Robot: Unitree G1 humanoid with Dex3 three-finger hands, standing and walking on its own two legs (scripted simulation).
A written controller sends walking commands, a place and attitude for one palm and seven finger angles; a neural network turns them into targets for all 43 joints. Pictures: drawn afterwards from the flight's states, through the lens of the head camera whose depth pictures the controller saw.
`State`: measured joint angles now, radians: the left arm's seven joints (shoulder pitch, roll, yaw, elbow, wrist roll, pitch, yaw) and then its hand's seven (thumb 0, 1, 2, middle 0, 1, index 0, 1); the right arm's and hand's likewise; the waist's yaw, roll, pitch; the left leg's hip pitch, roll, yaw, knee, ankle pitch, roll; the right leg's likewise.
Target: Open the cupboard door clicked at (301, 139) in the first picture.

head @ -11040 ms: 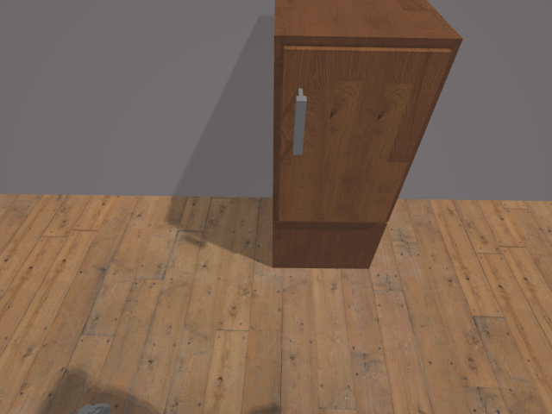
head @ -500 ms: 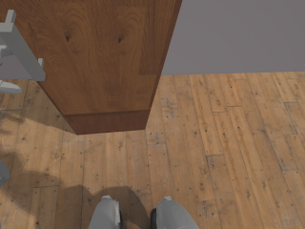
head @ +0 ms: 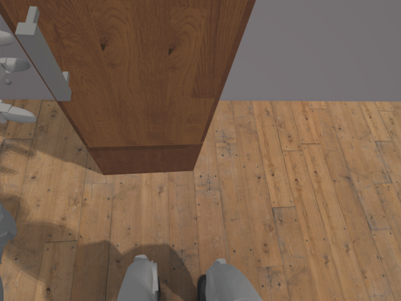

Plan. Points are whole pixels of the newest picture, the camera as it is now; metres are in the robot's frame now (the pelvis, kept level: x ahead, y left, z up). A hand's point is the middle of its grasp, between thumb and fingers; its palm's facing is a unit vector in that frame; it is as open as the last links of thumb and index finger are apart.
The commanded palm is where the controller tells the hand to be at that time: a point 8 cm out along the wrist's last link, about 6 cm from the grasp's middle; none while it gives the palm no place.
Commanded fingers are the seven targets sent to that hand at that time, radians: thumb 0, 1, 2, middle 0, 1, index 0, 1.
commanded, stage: move the hooked fingers beside the handle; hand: left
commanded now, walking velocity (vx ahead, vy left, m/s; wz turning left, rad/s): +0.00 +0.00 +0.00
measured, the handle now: (50, 58) +0.54 +0.25 +0.08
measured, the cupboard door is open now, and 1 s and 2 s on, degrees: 0 0 0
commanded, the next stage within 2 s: slide the fingers in behind the handle in 0.10 s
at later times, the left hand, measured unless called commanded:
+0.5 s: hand (20, 79) +0.49 +0.29 +0.08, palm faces +0.05 -1.00 +0.01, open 14.0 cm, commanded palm +0.47 +0.32 +0.08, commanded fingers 0.00 -0.50 0.30 -0.30 -1.20 -0.30 -1.20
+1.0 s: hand (45, 81) +0.48 +0.25 +0.08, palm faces +0.05 -1.00 +0.00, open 14.0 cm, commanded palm +0.47 +0.29 +0.08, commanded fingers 0.00 -0.50 0.30 -0.30 -1.20 -0.30 -1.20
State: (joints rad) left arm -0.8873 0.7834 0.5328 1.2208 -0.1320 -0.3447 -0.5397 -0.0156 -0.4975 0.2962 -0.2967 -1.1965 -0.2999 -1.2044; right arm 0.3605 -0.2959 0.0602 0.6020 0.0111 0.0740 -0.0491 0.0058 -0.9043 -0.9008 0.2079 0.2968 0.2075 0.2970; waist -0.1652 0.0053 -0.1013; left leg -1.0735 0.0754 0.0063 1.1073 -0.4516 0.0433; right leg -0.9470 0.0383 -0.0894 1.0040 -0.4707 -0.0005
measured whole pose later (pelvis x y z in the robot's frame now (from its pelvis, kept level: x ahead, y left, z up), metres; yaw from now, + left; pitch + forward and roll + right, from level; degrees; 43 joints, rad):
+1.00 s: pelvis +0.00 -0.01 +0.01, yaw +0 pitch +22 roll -4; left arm -0.83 0.63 0.47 1.17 -0.14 -0.39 -0.41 -0.02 -0.50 0.30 -0.30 -1.20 -0.30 -1.20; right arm 0.36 -0.27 0.05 0.61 0.01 0.08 -0.03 0.01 -0.90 -0.90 0.21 0.30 0.21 0.30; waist -0.16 0.01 -0.11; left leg -1.01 0.08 0.02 1.08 -0.45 0.03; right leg -0.90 0.04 -0.08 1.00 -0.48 -0.01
